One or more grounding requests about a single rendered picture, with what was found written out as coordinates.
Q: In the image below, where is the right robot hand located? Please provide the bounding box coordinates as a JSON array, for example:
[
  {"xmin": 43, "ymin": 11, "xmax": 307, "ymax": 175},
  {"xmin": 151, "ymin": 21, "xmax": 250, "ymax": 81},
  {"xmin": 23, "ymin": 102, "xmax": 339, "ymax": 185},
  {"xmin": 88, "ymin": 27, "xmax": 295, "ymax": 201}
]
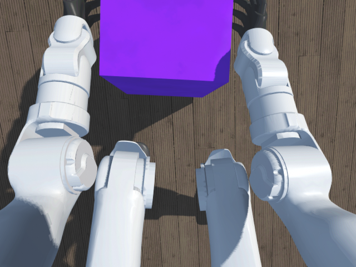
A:
[{"xmin": 232, "ymin": 0, "xmax": 268, "ymax": 38}]

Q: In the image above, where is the left robot hand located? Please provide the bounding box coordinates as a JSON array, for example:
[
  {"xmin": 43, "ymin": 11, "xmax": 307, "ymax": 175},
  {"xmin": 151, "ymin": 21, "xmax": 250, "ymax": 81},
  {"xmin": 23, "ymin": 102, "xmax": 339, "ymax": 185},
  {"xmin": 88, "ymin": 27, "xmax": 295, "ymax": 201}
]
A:
[{"xmin": 63, "ymin": 0, "xmax": 101, "ymax": 28}]

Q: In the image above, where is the carton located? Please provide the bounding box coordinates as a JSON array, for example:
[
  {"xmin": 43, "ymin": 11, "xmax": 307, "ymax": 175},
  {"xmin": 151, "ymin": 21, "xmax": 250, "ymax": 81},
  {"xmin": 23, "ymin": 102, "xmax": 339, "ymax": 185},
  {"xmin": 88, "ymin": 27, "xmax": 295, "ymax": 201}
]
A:
[{"xmin": 100, "ymin": 0, "xmax": 233, "ymax": 97}]

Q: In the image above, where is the robot left forearm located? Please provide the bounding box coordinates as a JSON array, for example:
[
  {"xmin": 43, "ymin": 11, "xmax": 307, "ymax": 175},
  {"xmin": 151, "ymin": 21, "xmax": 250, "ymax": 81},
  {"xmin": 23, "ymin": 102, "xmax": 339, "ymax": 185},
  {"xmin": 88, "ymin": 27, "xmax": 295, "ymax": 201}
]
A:
[{"xmin": 8, "ymin": 15, "xmax": 97, "ymax": 184}]

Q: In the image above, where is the robot right thigh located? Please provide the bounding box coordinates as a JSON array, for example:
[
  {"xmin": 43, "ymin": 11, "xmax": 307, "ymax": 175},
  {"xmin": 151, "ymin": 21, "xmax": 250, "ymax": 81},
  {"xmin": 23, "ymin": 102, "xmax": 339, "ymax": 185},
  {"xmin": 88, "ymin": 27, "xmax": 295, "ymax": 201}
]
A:
[{"xmin": 196, "ymin": 157, "xmax": 262, "ymax": 267}]

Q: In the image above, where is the robot left upper arm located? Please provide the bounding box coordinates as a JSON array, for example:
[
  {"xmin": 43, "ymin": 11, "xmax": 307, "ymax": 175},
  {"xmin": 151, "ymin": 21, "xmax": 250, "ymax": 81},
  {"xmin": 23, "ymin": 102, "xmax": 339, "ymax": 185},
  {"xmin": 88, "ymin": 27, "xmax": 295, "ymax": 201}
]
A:
[{"xmin": 0, "ymin": 136, "xmax": 97, "ymax": 267}]

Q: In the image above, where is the robot right upper arm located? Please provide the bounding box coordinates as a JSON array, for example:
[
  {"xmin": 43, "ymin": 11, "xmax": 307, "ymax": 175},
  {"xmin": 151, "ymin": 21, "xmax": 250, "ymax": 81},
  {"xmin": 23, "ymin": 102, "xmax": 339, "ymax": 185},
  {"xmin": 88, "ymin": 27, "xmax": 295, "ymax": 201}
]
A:
[{"xmin": 249, "ymin": 145, "xmax": 356, "ymax": 267}]

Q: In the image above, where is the robot right forearm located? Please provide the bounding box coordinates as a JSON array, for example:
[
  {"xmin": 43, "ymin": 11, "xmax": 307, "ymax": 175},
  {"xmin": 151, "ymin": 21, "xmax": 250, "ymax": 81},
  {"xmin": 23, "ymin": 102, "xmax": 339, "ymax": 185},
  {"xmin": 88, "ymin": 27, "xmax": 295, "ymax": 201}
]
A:
[{"xmin": 234, "ymin": 28, "xmax": 332, "ymax": 175}]

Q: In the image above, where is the robot right shin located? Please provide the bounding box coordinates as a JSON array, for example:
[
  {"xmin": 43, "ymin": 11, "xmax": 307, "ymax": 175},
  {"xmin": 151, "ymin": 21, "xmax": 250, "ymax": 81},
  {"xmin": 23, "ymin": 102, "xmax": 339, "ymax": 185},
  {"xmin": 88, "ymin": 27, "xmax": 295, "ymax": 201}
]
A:
[{"xmin": 205, "ymin": 149, "xmax": 251, "ymax": 200}]

